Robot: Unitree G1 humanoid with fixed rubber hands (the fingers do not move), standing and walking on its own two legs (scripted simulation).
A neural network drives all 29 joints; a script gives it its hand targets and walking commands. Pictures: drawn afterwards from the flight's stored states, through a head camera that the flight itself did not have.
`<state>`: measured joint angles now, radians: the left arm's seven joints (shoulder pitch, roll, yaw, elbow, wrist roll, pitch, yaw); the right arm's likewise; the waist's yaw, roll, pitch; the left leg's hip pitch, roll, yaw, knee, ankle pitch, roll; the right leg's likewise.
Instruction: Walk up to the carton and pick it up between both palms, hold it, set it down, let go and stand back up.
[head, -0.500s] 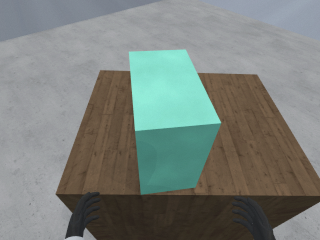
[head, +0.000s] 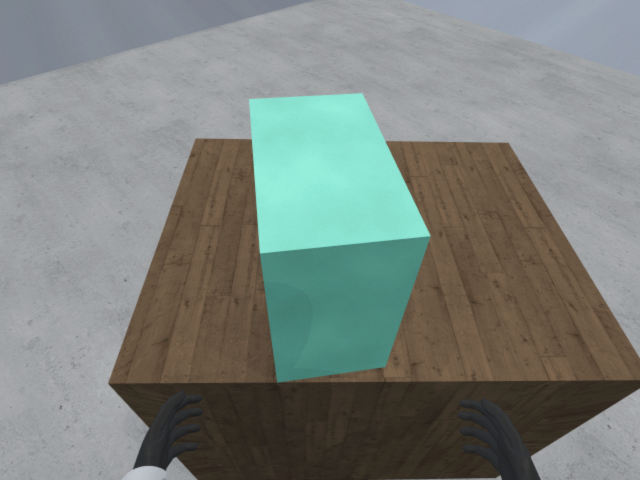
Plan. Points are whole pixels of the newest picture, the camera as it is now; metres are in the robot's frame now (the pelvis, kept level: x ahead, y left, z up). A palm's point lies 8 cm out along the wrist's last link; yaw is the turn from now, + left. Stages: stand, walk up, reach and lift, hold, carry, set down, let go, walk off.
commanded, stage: set down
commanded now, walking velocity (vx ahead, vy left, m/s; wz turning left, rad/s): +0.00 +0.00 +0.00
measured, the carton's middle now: (319, 238) +0.43 +0.04 +0.05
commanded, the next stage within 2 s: let go in 0.36 s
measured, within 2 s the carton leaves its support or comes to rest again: neither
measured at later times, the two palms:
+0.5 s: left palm (149, 459) +0.15 +0.23 -0.08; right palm out of the picture +0.15 -0.21 -0.08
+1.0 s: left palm (128, 459) +0.15 +0.27 -0.09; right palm out of the picture +0.13 -0.24 -0.10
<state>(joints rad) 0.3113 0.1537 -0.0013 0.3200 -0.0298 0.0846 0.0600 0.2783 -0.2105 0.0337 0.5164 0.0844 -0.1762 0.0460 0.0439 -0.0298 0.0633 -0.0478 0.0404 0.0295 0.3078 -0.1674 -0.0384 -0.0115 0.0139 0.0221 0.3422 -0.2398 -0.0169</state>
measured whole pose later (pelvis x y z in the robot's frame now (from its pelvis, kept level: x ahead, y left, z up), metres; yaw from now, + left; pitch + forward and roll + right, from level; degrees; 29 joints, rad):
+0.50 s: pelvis +0.00 +0.01 +0.00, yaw -1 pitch -4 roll +0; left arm 0.22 0.19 0.00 0.47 -0.02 0.11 0.02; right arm 0.20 -0.18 0.00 0.68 0.02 -0.19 0.03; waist 0.02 -0.01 0.08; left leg -0.09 0.03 0.04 0.36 -0.19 -0.03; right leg -0.05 0.01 0.03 0.37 -0.25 0.00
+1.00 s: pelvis +0.01 +0.01 -0.01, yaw +0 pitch -3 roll +0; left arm 0.18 0.26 0.01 0.66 0.02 0.03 0.01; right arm 0.19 -0.26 0.00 0.79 -0.04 -0.09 0.00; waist 0.01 -0.02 0.03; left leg -0.15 0.03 0.03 0.46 -0.25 -0.02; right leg -0.09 0.00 0.02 0.44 -0.30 0.00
